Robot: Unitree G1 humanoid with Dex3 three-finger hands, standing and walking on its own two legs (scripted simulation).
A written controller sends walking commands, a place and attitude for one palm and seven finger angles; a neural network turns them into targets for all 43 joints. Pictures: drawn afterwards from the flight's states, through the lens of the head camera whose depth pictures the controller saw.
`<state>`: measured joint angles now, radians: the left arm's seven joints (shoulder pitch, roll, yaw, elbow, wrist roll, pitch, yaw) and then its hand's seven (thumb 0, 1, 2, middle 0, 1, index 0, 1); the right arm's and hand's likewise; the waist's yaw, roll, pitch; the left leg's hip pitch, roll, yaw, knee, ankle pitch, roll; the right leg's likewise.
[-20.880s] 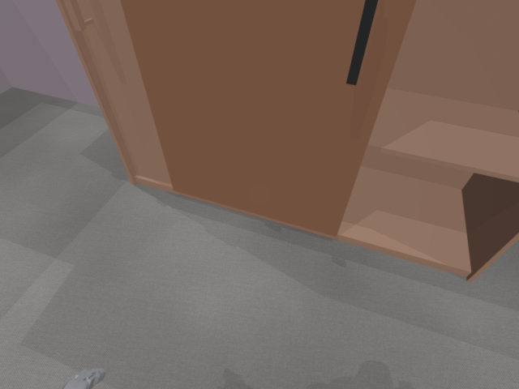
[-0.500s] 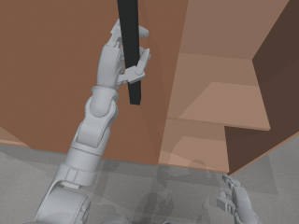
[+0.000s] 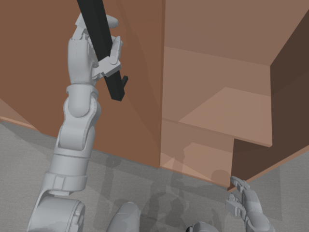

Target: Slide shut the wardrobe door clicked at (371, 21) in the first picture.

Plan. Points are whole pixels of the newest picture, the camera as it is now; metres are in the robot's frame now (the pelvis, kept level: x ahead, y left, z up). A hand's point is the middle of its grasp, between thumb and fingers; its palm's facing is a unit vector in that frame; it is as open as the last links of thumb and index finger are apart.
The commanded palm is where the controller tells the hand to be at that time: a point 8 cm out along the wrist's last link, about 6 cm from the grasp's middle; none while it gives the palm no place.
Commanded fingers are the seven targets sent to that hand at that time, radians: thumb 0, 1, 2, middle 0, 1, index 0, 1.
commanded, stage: step sideways, sliding the door along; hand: left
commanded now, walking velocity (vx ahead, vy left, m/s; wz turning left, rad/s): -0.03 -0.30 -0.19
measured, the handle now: (110, 42) +0.43 +0.16 +0.22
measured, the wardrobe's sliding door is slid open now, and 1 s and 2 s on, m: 0.43 0.00 0.00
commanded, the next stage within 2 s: stop walking and hold the door there in 1.22 s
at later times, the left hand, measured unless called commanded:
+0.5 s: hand (208, 79) +0.36 -0.04 +0.21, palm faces +0.10 -0.99 -0.08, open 6.1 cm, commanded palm +0.33 -0.05 +0.21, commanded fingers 0.00 0.90 0.90 -0.45 -1.40 -0.45 -1.40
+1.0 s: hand out of the picture +0.32 -0.28 +0.21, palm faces -0.16 -0.99 -0.04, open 6.7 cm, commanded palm +0.30 -0.24 +0.22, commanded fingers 0.00 0.90 0.90 -0.45 -1.40 -0.45 -1.40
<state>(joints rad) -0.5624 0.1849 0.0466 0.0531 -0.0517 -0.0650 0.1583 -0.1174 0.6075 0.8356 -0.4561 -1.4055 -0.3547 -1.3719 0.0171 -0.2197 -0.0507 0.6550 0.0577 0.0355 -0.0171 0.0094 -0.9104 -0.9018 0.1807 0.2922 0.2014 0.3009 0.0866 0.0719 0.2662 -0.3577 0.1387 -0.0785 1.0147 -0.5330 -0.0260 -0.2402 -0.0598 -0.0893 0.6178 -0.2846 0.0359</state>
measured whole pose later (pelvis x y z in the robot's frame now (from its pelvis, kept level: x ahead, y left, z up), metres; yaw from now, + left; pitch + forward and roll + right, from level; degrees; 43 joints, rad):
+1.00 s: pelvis -0.01 -0.30 +0.01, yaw -8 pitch -1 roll +3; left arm -0.22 0.11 -0.10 -0.25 -0.07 -0.11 0.16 -0.04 0.62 0.77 -0.46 -1.41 -0.24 -1.40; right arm 0.03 -0.16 -0.03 0.64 0.03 0.08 0.00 0.01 -0.91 -0.90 0.19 0.30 0.20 0.30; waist 0.01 0.00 0.15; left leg -0.41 0.03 0.04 1.07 -0.53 -0.03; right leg -0.30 0.01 -0.03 0.61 -0.30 -0.08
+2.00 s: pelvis -0.01 -0.49 +0.02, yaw -13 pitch +0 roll -1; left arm 0.06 0.40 0.41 -0.12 -0.09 -0.12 0.16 -0.29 0.60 0.82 -0.46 -1.41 -0.30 -1.36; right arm 0.20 -0.24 0.00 0.65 0.03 -0.04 -0.07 0.01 -0.91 -0.90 0.20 0.30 0.20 0.30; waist 0.00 0.03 -0.01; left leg -0.25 0.03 0.09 0.53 -0.29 0.03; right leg -0.21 -0.03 -0.03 0.46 -0.26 0.03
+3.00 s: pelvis -0.01 -0.43 +0.02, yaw -12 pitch +1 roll +0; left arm 0.07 0.34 0.26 -0.36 -0.10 -0.10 0.15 -0.25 0.68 0.82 -0.46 -1.41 -0.19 -1.37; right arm 0.15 -0.15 0.07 0.62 0.01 -0.04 -0.04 0.01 -0.91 -0.90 0.20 0.30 0.20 0.30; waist 0.02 0.00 0.08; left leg -0.22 -0.11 0.11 0.39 -0.19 0.10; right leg -0.19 -0.03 -0.07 0.48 -0.29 -0.01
